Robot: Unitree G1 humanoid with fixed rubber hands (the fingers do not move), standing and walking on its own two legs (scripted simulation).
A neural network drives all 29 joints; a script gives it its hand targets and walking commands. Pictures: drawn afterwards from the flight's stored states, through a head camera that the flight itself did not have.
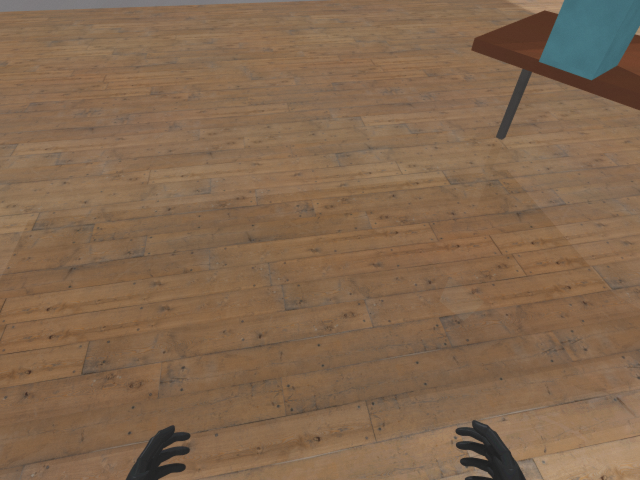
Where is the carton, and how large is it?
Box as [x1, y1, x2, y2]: [539, 0, 639, 79]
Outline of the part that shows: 639,0 564,0 539,61 589,79 592,79 615,66 618,63 639,25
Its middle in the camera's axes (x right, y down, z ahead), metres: +0.96 -0.76 +1.36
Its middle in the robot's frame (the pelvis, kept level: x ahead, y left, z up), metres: +1.52 -0.98 +0.02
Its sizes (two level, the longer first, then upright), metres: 0.210 0.200 0.250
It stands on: a table, 0.66 m high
